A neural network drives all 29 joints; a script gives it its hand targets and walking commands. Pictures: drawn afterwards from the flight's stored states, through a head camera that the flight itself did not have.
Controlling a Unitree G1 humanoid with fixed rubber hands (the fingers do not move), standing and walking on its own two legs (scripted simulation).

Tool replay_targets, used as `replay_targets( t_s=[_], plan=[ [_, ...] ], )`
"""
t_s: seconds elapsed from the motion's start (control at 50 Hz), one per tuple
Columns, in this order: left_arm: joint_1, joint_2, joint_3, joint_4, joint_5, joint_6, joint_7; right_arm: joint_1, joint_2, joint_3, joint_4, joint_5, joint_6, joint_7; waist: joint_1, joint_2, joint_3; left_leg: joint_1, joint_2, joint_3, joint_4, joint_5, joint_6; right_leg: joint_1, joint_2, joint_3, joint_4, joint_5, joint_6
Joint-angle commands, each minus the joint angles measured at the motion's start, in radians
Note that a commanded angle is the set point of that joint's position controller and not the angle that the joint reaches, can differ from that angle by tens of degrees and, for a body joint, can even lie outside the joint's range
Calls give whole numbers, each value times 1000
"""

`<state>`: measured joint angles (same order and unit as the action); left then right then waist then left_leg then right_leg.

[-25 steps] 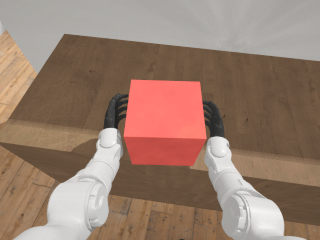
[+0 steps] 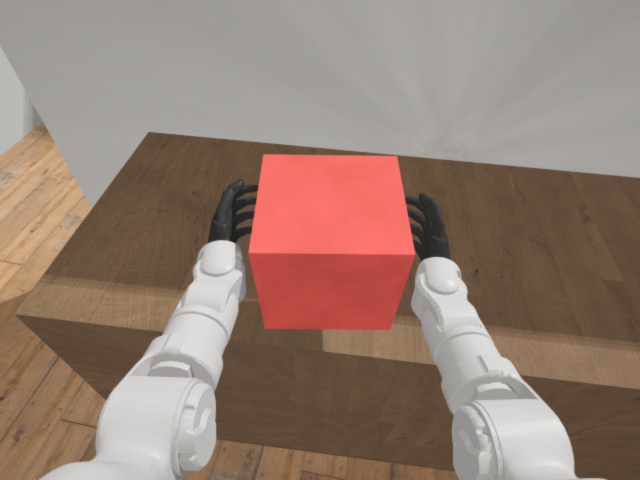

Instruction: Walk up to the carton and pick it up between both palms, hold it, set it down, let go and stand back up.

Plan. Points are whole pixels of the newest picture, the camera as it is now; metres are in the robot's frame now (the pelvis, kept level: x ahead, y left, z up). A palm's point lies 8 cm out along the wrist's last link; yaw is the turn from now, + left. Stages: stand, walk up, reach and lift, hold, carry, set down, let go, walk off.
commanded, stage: reach and lift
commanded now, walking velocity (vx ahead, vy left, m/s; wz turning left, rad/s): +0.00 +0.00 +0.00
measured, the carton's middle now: (329, 245) +0.42 -0.02 +0.06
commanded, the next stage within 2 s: hold in 1.74 s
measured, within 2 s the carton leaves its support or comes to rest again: neither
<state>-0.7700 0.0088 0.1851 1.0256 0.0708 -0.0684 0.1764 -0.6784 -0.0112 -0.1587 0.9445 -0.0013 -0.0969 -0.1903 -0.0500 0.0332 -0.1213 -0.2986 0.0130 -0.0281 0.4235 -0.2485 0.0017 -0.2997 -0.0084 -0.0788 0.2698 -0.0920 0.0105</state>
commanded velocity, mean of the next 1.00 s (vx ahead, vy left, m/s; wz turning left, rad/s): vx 0.00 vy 0.00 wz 0.00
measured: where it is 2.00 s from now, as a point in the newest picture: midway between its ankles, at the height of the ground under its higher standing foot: outside the picture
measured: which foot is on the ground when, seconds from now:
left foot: down 0.00-1.00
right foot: down 0.00-1.00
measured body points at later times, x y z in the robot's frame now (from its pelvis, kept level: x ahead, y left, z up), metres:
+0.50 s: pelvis -0.01 -0.01 +0.00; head -0.01 +0.01 +0.45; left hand +0.39 +0.12 +0.12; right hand +0.37 -0.15 +0.11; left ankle -0.03 +0.11 -0.75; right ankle +0.02 -0.13 -0.75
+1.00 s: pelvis -0.02 +0.00 +0.00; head -0.03 +0.01 +0.45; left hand +0.37 +0.12 +0.14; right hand +0.35 -0.15 +0.12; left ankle -0.03 +0.11 -0.75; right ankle +0.02 -0.13 -0.75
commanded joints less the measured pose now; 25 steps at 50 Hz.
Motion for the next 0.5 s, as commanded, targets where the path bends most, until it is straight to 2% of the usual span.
replay_targets(
  t_s=[0.0, 0.02, 0.04, 0.06, 0.08, 0.1, 0.12, 0.14, 0.16, 0.18, 0.2, 0.24, 0.26, 0.28, 0.3, 0.32, 0.34, 0.36, 0.38, 0.4, 0.44, 0.46, 0.48],
  plan=[
    [-646, -824, -341, -288, 71, 17, -177, -783, 697, 370, -307, -8, -11, 162, -5, 10, -541, 166, -35, -17, -34, 483, -88, 391, 59, 40, 58, 389, -28],
    [-653, -833, -347, -324, 66, 50, -177, -778, 675, 346, -326, 0, 4, 166, -24, 14, -510, 194, -23, -23, -39, 478, -96, 366, 65, 28, 49, 339, -32],
    [-649, -803, -323, -313, 92, 88, -184, -774, 644, 320, -286, -2, 28, 169, -9, 24, -439, 180, -32, -10, -58, 418, -91, 360, 61, 26, 32, 272, -32],
    [-652, -788, -309, -340, 82, 116, -192, -788, 655, 313, -310, 6, 40, 169, -16, 0, -436, 186, -28, -13, -72, 378, -79, 356, 56, 30, 26, 250, -29],
    [-633, -774, -288, -328, 97, 141, -202, -796, 651, 308, -299, 10, 50, 168, 3, -14, -422, 158, -34, 5, -86, 323, -67, 394, 46, 39, 20, 230, -21],
    [-646, -760, -303, -401, 93, 154, -204, -760, 671, 317, -307, 15, 59, 174, -5, -10, -440, 149, -39, 7, -86, 336, -62, 420, 49, 38, 28, 262, -19],
    [-660, -780, -334, -448, 68, 163, -205, -794, 680, 347, -376, 41, 49, 177, -10, -4, -514, 172, -38, -1, -79, 383, -64, 441, 46, 36, 45, 330, -18],
    [-673, -781, -336, -428, 70, 173, -205, -848, 652, 334, -405, 41, 45, 180, 0, 8, -528, 178, -45, 2, -70, 379, -68, 422, 51, 33, 46, 307, -15],
    [-650, -794, -347, -419, 68, 183, -204, -845, 647, 340, -430, 43, 49, 178, -7, 21, -534, 192, -42, -1, -67, 383, -69, 434, 47, 40, 42, 333, -13],
    [-614, -772, -319, -396, 80, 197, -210, -804, 648, 340, -396, 36, 63, 172, -6, -12, -472, 177, -40, 0, -75, 363, -65, 439, 48, 38, 35, 330, -13],
    [-647, -743, -287, -369, 98, 213, -221, -789, 633, 308, -358, 18, 84, 171, -8, -22, -392, 126, -44, 7, -95, 274, -56, 450, 40, 38, 25, 256, -9],
    [-588, -711, -253, -403, 111, 250, -239, -756, 633, 314, -355, 27, 106, 164, -5, -59, -379, 129, -52, 16, -116, 221, -40, 481, 33, 37, 21, 234, 3],
    [-581, -707, -261, -423, 117, 268, -247, -759, 630, 316, -381, 40, 108, 163, 3, -36, -334, 115, -47, 15, -124, 226, -42, 489, 33, 40, 22, 236, 1],
    [-534, -726, -260, -436, 118, 288, -250, -801, 608, 335, -466, 50, 100, 160, 2, -44, -378, 140, -51, 19, -109, 290, -44, 503, 40, 28, 34, 289, 7],
    [-538, -703, -267, -475, 120, 300, -256, -759, 618, 341, -448, 49, 107, 156, 0, -41, -379, 169, -54, 16, -105, 305, -48, 508, 41, 29, 29, 311, 12],
    [-533, -713, -291, -494, 120, 311, -261, -759, 612, 342, -473, 52, 104, 152, -21, -24, -405, 196, -52, 17, -100, 303, -57, 499, 48, 12, 30, 306, 12],
    [-529, -724, -303, -495, 107, 310, -266, -789, 608, 351, -526, 58, 93, 151, -10, -22, -437, 183, -61, 18, -89, 309, -53, 496, 42, 18, 35, 314, 14],
    [-549, -723, -303, -508, 93, 310, -268, -812, 613, 361, -548, 56, 91, 148, -12, -42, -423, 165, -58, 9, -95, 283, -45, 510, 34, 26, 35, 303, 14],
    [-496, -723, -324, -532, 103, 322, -268, -747, 623, 385, -525, 55, 102, 141, -22, -25, -398, 182, -60, 9, -84, 312, -52, 518, 40, 24, 44, 347, 9],
    [-512, -705, -321, -548, 100, 333, -273, -734, 616, 382, -519, 57, 113, 137, -22, -27, -398, 181, -58, 11, -92, 302, -47, 514, 41, 19, 38, 332, 13],
    [-501, -706, -354, -617, 89, 351, -278, -727, 634, 417, -598, 83, 109, 126, -31, -28, -427, 211, -54, 4, -87, 319, -47, 522, 43, 20, 37, 347, 18],
    [-471, -705, -372, -609, 97, 372, -277, -732, 603, 424, -610, 88, 120, 121, -33, 8, -400, 226, -60, 7, -77, 343, -52, 510, 44, 15, 40, 343, 17],
    [-444, -709, -368, -625, 93, 385, -280, -730, 608, 436, -632, 96, 124, 116, -27, -9, -399, 226, -66, -3, -74, 355, -53, 521, 48, 14, 36, 357, 18]
  ],
)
